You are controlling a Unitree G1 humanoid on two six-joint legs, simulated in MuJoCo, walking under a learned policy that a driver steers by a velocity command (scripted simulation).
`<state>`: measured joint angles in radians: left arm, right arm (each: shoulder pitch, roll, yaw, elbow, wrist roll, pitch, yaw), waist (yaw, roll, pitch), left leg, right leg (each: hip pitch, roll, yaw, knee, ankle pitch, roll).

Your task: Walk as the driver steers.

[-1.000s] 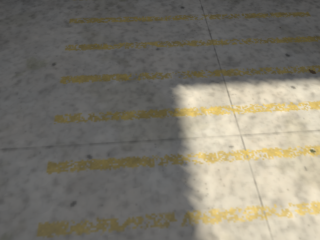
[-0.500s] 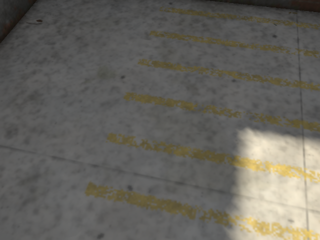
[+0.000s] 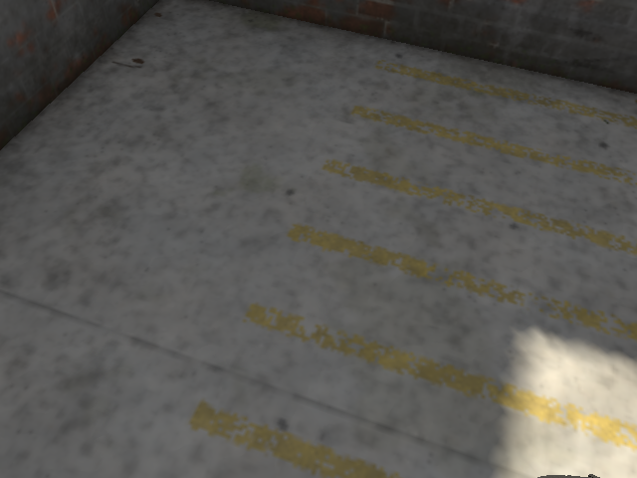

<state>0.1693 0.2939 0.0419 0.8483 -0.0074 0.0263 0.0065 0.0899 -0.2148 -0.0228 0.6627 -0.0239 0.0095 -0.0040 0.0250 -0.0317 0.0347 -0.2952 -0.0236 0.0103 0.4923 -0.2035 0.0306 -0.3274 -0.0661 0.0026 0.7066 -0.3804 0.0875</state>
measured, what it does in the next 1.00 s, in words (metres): steps on the spot, turning right: right foot, then left foot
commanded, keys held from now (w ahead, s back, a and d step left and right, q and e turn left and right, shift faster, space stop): e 0.74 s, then no key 0.26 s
